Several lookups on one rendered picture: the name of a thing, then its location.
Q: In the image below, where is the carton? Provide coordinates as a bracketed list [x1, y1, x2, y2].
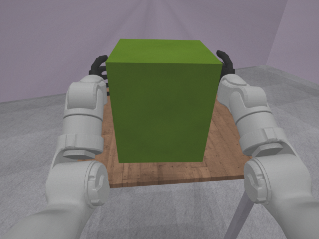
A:
[105, 39, 223, 163]

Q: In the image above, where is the robot right upper arm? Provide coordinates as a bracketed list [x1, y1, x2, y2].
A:
[244, 153, 319, 239]

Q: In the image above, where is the robot left upper arm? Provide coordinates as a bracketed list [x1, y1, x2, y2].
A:
[1, 160, 110, 239]

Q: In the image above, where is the table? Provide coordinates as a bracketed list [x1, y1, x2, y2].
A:
[77, 88, 255, 239]

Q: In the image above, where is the left robot hand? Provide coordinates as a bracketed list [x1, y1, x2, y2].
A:
[89, 55, 110, 96]

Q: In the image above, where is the robot left forearm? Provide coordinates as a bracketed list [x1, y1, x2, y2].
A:
[45, 75, 108, 200]

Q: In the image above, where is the robot right forearm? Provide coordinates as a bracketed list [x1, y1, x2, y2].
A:
[217, 74, 313, 189]

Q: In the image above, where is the right robot hand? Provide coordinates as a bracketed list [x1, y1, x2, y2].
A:
[216, 50, 235, 83]

